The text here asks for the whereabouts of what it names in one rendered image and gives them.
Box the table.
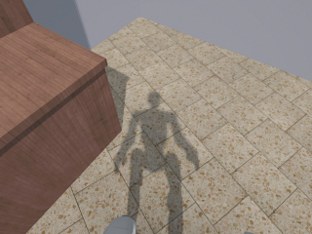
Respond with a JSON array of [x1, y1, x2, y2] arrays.
[[0, 0, 122, 234]]

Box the robot left thigh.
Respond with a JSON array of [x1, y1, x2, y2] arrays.
[[103, 216, 137, 234]]

